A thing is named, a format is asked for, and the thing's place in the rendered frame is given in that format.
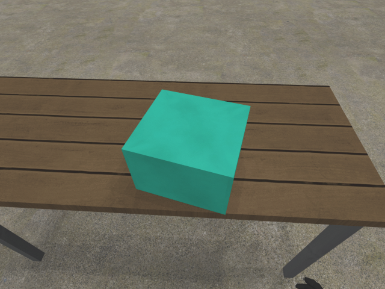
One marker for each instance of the carton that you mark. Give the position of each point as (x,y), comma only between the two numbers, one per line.
(186,148)

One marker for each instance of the robot right hand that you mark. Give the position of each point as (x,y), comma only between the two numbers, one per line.
(310,284)

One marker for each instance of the table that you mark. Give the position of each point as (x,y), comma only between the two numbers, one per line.
(301,161)

